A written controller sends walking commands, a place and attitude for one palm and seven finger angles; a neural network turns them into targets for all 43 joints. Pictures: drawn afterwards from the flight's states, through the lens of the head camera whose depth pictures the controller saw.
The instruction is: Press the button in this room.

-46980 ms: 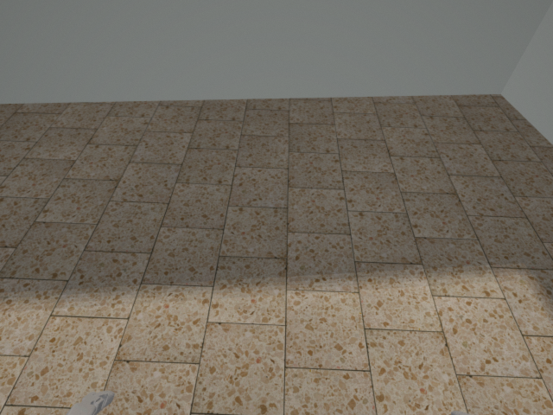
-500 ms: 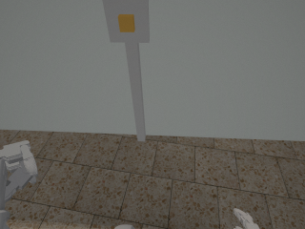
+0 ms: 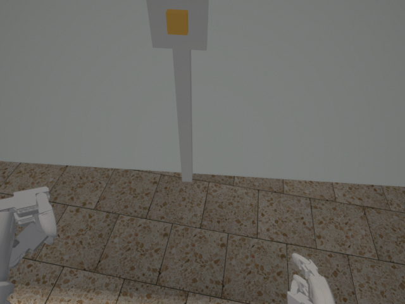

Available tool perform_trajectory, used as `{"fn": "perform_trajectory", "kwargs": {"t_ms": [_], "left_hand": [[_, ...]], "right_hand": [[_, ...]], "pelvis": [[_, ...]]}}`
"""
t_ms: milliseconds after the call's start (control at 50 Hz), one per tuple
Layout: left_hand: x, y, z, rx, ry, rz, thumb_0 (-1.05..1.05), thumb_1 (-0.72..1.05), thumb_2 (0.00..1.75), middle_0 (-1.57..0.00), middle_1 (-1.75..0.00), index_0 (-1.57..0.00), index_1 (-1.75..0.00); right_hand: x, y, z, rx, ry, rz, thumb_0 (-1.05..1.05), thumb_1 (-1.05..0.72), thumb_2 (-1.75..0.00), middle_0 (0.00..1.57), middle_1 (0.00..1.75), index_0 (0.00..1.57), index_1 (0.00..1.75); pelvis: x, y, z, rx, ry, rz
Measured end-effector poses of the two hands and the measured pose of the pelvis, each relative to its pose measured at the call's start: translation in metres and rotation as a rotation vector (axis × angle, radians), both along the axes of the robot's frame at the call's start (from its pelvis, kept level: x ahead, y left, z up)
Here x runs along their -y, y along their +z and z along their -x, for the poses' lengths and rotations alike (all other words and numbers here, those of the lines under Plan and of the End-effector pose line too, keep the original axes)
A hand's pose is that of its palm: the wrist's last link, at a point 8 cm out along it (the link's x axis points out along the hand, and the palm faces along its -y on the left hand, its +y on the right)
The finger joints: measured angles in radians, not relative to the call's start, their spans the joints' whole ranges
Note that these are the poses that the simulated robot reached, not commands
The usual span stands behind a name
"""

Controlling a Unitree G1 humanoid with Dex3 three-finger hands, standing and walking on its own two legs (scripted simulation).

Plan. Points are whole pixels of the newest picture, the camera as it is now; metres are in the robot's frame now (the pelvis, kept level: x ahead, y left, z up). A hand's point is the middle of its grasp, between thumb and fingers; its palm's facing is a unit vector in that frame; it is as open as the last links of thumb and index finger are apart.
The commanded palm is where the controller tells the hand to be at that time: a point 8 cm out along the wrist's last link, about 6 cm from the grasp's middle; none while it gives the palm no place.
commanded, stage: let the arm hang, fingers relaxed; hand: left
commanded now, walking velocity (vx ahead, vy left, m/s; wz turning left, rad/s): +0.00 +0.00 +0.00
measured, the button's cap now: (177, 21) +0.85 +0.14 +0.17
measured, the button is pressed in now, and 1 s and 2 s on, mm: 0 0 0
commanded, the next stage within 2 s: stand and wait in 1.08 s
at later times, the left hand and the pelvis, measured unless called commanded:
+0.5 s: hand out of the picture -0.05 +0.21 -0.17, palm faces +0.02 -0.96 -0.27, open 4.9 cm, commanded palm none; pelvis -0.03 +0.00 +0.00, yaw +2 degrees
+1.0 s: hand out of the picture +0.04 +0.20 -0.16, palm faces +0.01 -0.97 -0.24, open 7.3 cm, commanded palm none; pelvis -0.01 +0.00 +0.01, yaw +1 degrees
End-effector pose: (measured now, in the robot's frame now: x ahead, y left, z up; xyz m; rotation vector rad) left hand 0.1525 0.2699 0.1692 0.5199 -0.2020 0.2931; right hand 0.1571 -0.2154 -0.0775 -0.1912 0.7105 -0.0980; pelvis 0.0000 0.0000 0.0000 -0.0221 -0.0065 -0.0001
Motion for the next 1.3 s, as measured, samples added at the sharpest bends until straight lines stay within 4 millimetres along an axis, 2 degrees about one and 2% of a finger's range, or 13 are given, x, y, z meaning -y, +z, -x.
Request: {"fn": "perform_trajectory", "kwargs": {"t_ms": [20,60,120,160,220,300,420,500,580,660,740,940,1300], "left_hand": [[-0.004,-0.017,-0.005,-0.07,-0.005,0.003,0.01,0.89,0.9,-1.3,-1.5,-1.31,-1.49],[-0.016,-0.071,-0.014,-0.299,0.028,0.056,0.0,0.9,0.9,-1.29,-1.48,-1.3,-1.48],[-0.022,-0.162,-0.003,-0.689,0.106,0.159,0.0,0.9,0.9,-1.25,-1.44,-1.25,-1.44],[-0.014,-0.211,0.02,-0.902,0.13,0.22,0.01,0.91,0.9,-1.2,-1.4,-1.21,-1.4],[0.007,-0.266,0.062,-1.13,0.141,0.321,0.01,0.91,0.9,-1.12,-1.31,-1.12,-1.31],[0.033,-0.307,0.119,-1.334,0.181,0.435,0.01,0.91,0.9,-0.98,-1.18,-0.99,-1.18],[0.022,-0.311,0.181,-1.468,0.303,0.479,0.01,0.91,0.9,-0.77,-0.96,-0.77,-0.97],[0.014,-0.304,0.208,-1.534,0.362,0.462,0.01,0.91,0.9,-0.64,-0.8,-0.64,-0.8],[0.007,-0.298,0.215,-1.555,0.398,0.444,0.01,0.91,0.9,-0.5,-0.64,-0.5,-0.64],[0.005,-0.297,0.204,-1.537,0.398,0.436,0.01,0.91,0.9,-0.36,-0.49,-0.37,-0.49],[0.007,-0.3,0.181,-1.499,0.364,0.439,0.01,0.91,0.9,-0.28,-0.39,-0.28,-0.39],[0.022,-0.3,0.124,-1.409,0.269,0.457,0.01,0.91,0.9,-0.21,-0.31,-0.21,-0.31],[0.005,-0.283,0.097,-1.404,0.321,0.387,0.01,0.91,0.9,-0.2,-0.3,-0.21,-0.3]], "right_hand": [[0.002,-0.007,0.002,-0.022,0.023,-0.007,0.01,-0.9,-0.9,0.21,0.3,0.21,0.3],[0.009,-0.024,0.007,-0.085,0.042,-0.01,0.01,-0.9,-0.9,0.21,0.3,0.21,0.3],[0.022,-0.042,0.022,-0.16,0.016,-0.003,0.01,-0.9,-0.9,0.21,0.3,0.21,0.3],[0.031,-0.047,0.038,-0.207,-0.009,0.01,0.01,-0.91,-0.9,0.21,0.3,0.21,0.3],[0.042,-0.047,0.071,-0.304,-0.044,0.045,0.01,-0.91,-0.9,0.2,0.3,0.21,0.3],[0.05,-0.046,0.121,-0.465,-0.078,0.084,0.01,-0.91,-0.9,0.2,0.3,0.2,0.3],[0.046,-0.05,0.174,-0.648,-0.103,0.072,0.01,-0.91,-0.9,0.2,0.3,0.2,0.3],[0.039,-0.058,0.188,-0.682,-0.118,0.034,0.01,-0.91,-0.9,0.2,0.3,0.2,0.3],[0.03,-0.065,0.191,-0.684,-0.125,-0.002,0.01,-0.91,-0.9,0.2,0.3,0.2,0.3],[0.023,-0.069,0.189,-0.675,-0.131,-0.026,0.01,-0.91,-0.9,0.2,0.3,0.2,0.3],[0.017,-0.069,0.186,-0.668,-0.138,-0.035,0.01,-0.91,-0.9,0.2,0.3,0.2,0.3],[0.019,-0.062,0.169,-0.655,-0.14,-0.019,0.0,-0.91,-0.9,0.2,0.3,0.21,0.3],[0.069,-0.05,0.095,-0.555,-0.116,0.061,0.01,-0.91,-0.9,0.2,0.3,0.2,0.3]], "pelvis": [[-0.002,-0.002,0.002,-0.007,0.008,0.001],[-0.007,-0.006,0.006,-0.01,0.014,0.0],[-0.01,-0.01,0.013,-0.007,0.01,-0.007],[-0.009,-0.011,0.017,0.001,0.007,-0.013],[-0.005,-0.01,0.02,0.015,0.01,-0.02],[-0.001,-0.008,0.023,0.026,0.02,-0.013],[0.004,-0.001,0.026,0.027,0.031,-0.001],[0.004,0.001,0.027,0.03,0.027,-0.001],[0.003,0.001,0.026,0.035,0.022,-0.002],[0.002,0.001,0.025,0.04,0.017,-0.003],[0.0,0.001,0.022,0.041,0.012,-0.005],[-0.002,0.006,0.014,0.029,0.013,-0.015],[0.013,0.01,-0.009,0.028,0.012,-0.02]]}}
